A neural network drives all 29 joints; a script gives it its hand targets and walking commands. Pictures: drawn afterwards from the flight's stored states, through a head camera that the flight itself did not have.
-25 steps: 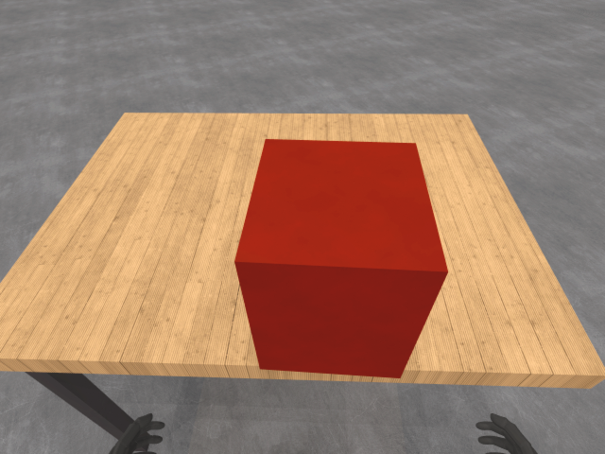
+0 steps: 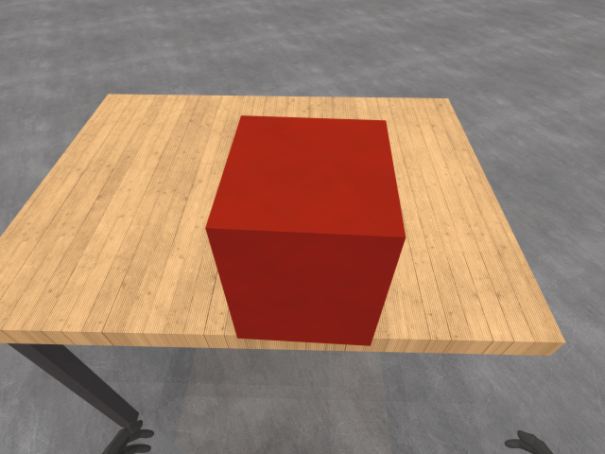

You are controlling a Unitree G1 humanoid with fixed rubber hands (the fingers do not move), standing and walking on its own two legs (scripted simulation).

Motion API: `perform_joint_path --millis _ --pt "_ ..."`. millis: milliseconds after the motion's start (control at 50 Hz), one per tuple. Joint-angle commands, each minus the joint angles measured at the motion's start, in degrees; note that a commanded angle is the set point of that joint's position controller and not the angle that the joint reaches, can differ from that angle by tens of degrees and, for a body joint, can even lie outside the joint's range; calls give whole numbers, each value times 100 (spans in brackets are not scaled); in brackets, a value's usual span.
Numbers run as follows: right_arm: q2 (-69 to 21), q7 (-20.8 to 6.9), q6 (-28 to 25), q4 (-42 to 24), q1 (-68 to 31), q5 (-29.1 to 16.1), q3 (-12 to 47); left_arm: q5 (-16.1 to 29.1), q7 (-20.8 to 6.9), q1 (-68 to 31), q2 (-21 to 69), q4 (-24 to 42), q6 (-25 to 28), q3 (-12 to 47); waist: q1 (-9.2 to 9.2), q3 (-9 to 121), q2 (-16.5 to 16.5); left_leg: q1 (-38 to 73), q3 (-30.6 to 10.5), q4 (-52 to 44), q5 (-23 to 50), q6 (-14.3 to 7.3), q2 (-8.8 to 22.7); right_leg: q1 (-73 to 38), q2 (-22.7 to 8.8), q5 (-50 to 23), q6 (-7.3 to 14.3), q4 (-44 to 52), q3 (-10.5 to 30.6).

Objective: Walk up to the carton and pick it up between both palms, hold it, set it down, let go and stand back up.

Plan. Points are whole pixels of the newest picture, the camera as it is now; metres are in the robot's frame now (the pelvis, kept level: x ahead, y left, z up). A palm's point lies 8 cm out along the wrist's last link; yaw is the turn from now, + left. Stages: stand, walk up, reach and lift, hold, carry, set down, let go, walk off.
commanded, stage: walk up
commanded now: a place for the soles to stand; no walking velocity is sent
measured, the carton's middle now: (308, 234) +0.40 +0.01 +0.07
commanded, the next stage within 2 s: reach and lift in 1.18 s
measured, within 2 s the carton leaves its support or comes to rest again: neither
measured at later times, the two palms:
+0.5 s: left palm out of the picture +0.14 +0.30 -0.08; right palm out of the picture +0.11 -0.28 -0.07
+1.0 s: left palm out of the picture +0.14 +0.30 -0.08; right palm out of the picture +0.12 -0.28 -0.07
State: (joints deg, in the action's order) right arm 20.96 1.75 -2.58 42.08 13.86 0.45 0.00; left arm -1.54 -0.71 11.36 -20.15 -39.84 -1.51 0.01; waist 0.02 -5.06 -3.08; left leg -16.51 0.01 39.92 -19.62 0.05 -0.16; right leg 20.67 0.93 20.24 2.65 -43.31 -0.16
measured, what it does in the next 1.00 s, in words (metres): stands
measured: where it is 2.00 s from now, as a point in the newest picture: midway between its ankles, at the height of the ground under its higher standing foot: outside the picture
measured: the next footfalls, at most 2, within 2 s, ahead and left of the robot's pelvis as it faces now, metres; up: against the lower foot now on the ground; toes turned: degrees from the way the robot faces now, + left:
none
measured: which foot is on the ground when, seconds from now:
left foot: down 0.00-1.00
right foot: down 0.00-1.00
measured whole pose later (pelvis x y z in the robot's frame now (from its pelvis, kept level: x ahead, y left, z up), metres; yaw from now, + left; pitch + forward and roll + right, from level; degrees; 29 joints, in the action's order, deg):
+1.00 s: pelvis +0.01 +0.02 +0.01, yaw +0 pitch -2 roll +0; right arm 21.0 1.4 -3.9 44.0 15.0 0.5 0.0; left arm -1.5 -1.0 11.4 -20.2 -42.7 0.0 0.0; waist 0.0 0.2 -1.5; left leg -16.4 0.0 38.2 -20.0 -0.1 0.2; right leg 19.2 1.1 16.6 1.5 -37.7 -0.2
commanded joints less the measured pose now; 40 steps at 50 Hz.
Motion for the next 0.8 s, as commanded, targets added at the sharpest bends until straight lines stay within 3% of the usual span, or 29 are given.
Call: perform_joint_path --millis 0,20,40,60,80,120,140,160,180,220,240,260,280,320,340,360,380,400,420,480,540,560,580,600,620,660,700,720,780 --pt "1285 -3 -59 37 125 109 -443 -98 -77 179 -1640 167 359 -663 93 308 -46 -745 99 726 -1238 -211 45 -320 -1708 1578 933 2767 2611" --pt "1382 -41 -36 95 303 93 -526 -111 -72 -3 -1711 191 330 -650 4 203 -11 -470 43 670 -1303 -248 32 230 -1651 2403 934 2980 2605" --pt "1303 -47 -57 162 448 72 -511 -130 -65 -148 -1705 191 302 -653 -60 77 -293 -170 97 273 -1205 -291 88 429 -1576 2435 862 2954 2240" --pt "1341 -79 -62 177 550 110 -541 -104 -80 -379 -1589 172 270 -607 -165 59 -216 143 256 27 -745 -341 58 568 -1256 2076 685 2788 1708" --pt "1199 -76 -92 119 693 93 -504 -88 -80 -361 -1446 187 260 -514 -242 60 -472 272 162 -513 -342 -374 38 521 -960 1623 545 2496 1400" --pt "1544 -43 -207 206 711 111 -571 10 -114 -374 -1283 235 252 -504 -221 615 243 487 -906 -1289 -339 -549 558 336 -549 924 171 1460 1018" --pt "1625 -30 -248 84 409 151 -533 46 -131 -219 -1159 139 248 -457 -27 690 373 305 -1525 -1615 -496 -713 930 176 -304 414 89 972 784" --pt "1621 -15 -254 -3 114 130 -495 21 -112 -147 -1185 69 261 -472 50 695 595 89 -1768 -1731 -552 -828 1169 -163 -281 102 71 762 626" --pt "1635 2 -258 51 -13 156 -488 12 -105 -106 -1184 17 242 -487 159 436 285 -229 -1754 -1677 -517 -917 1267 -302 -212 125 39 829 471" --pt "1567 -23 -225 17 -117 122 -465 -5 -109 171 -1176 56 293 -469 222 516 83 -602 -1098 -1211 -487 -686 828 -779 -460 462 296 1554 807" --pt "1385 -25 -208 54 -25 88 -415 -37 -111 8 -1276 33 347 -480 104 503 -162 -742 -751 -936 -510 -539 570 -817 -717 519 399 1907 1309" --pt "1256 -47 -215 106 15 54 -347 -37 -90 -68 -1378 -13 355 -495 -25 387 -306 -620 -481 -673 -510 -432 300 -583 -822 430 434 1985 1396" --pt "1251 -42 -223 182 -36 92 -349 -35 -83 -133 -1377 -4 354 -472 -15 538 26 -317 -282 -699 -369 -384 173 -415 -984 336 511 2074 1541" --pt "1299 -72 -248 213 387 128 -390 -10 -64 -345 -1321 53 345 -446 -187 664 129 197 -485 -1028 -183 -461 310 -80 -822 305 398 1724 1101" --pt "1430 -55 -280 186 249 142 -397 56 -83 -290 -1249 65 327 -427 -66 670 351 64 -1034 -1299 -4 -569 668 -126 -615 -22 204 1397 925" --pt "1475 -55 -294 134 44 127 -385 69 -83 -183 -1192 -11 329 -424 64 665 608 -39 -1045 -1398 182 -648 847 -282 -502 -154 162 1300 737" --pt "1428 -49 -292 131 20 86 -363 77 -76 -143 -1276 34 335 -443 74 781 581 0 -1143 -1370 320 -701 917 -518 -481 -345 166 1249 655" --pt "1435 -36 -299 133 45 94 -367 59 -76 -195 -1298 19 338 -453 26 828 343 -48 -1173 -1417 592 -688 956 -691 -465 -454 198 1121 572" --pt "1512 -4 -312 100 -83 116 -387 62 -89 -217 -1245 -29 333 -460 94 810 331 -170 -1274 -1276 1038 -653 990 -835 -478 -883 171 1108 557" --pt "1380 -39 -339 65 -193 66 -356 60 -64 94 -1291 -116 363 -453 113 1063 599 88 -655 -909 1519 -499 667 -932 -636 -1700 266 1087 624" --pt "1340 -9 -290 101 129 67 -372 69 -46 -173 -1385 -10 360 -533 10 1072 157 36 -645 -886 1252 -489 665 -918 -699 -1629 316 995 648" --pt "1385 -4 -284 182 138 95 -375 96 -38 -202 -1271 -29 347 -474 -42 1072 331 212 -621 -906 1183 -467 665 -735 -733 -1549 393 1058 679" --pt "1403 -2 -281 119 -64 52 -396 106 -35 -36 -1262 -81 341 -431 84 891 484 48 -756 -956 1000 -528 726 -697 -667 -1487 314 1111 696" --pt "1419 -17 -278 29 -45 58 -390 39 -42 -12 -1333 -52 350 -483 35 875 371 -49 -680 -937 977 -490 709 -724 -636 -1497 349 1092 585" --pt "1384 -13 -281 81 -111 82 -373 78 -30 -106 -1283 -138 358 -429 29 795 467 -51 -656 -921 964 -531 684 -667 -647 -1328 357 1133 650" --pt "1395 -19 -237 62 -112 57 -375 31 -46 -187 -1321 -120 339 -440 21 679 125 -334 -602 -860 433 -513 569 -616 -682 -778 391 1328 813" --pt "1396 -43 -234 81 9 26 -344 32 -62 -202 -1347 -51 349 -457 -8 817 103 -240 -634 -978 93 -494 571 -622 -741 -519 348 1413 930" --pt "1334 -34 -250 109 -203 60 -351 40 -68 -148 -1240 -125 338 -397 67 721 275 -227 -729 -1119 29 -535 581 -475 -712 -406 289 1454 909" --pt "1323 -42 -285 131 -84 59 -336 40 -61 -296 -1297 -173 344 -441 -5 449 137 -278 -751 -1197 235 -524 591 -434 -678 -427 282 1536 831"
